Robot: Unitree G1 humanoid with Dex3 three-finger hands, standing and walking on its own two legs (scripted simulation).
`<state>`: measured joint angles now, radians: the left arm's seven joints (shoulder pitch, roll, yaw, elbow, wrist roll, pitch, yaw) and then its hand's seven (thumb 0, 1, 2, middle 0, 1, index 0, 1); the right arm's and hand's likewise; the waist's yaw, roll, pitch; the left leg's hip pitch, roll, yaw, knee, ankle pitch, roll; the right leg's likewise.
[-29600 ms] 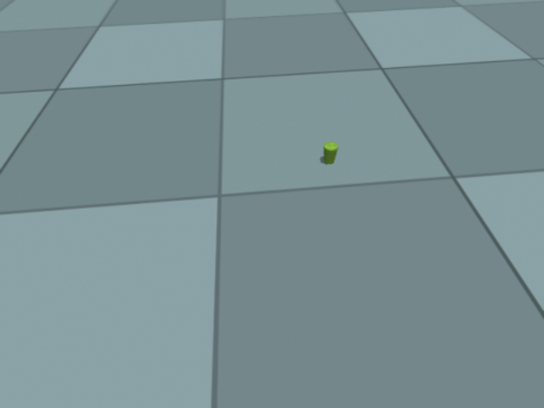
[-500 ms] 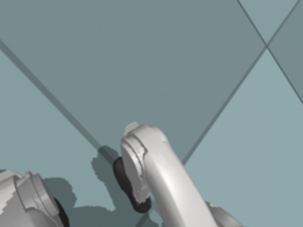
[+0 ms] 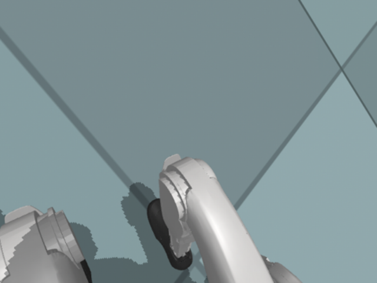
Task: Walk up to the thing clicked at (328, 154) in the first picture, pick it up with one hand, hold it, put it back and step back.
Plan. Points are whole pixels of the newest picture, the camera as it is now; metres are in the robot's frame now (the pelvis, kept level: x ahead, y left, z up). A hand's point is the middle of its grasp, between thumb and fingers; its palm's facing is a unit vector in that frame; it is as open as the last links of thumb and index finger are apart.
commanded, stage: settle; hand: left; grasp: from above
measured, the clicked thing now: out of the picture +0.49 +0.33 -0.26
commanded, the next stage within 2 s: lift in 0.54 s
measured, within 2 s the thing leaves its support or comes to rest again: neither
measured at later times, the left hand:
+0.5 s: hand out of the picture +0.46 +0.33 -0.12, palm faces -0.44 -0.13 -0.89, open 9.9 cm
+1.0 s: hand out of the picture +0.43 +0.35 -0.04, palm faces -0.44 -0.15 -0.88, open 9.9 cm
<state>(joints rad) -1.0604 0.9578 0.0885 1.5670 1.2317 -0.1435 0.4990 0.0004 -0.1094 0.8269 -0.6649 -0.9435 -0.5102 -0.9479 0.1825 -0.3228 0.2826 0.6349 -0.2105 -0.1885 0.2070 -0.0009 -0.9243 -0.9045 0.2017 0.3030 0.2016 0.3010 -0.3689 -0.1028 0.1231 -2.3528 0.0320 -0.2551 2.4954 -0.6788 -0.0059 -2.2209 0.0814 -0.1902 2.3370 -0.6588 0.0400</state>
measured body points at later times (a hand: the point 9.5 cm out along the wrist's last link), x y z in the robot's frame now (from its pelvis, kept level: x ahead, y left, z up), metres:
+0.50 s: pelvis +0.00 -0.01 +0.03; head +0.23 +0.09 +0.40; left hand +0.48 +0.34 -0.07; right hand +0.09 -0.27 -0.07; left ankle +0.07 +0.13 -0.28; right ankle +0.11 -0.11 -0.28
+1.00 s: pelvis +0.00 +0.00 +0.08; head +0.21 +0.08 +0.46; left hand +0.45 +0.35 +0.01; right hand +0.08 -0.26 -0.03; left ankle +0.07 +0.13 -0.28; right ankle +0.11 -0.11 -0.28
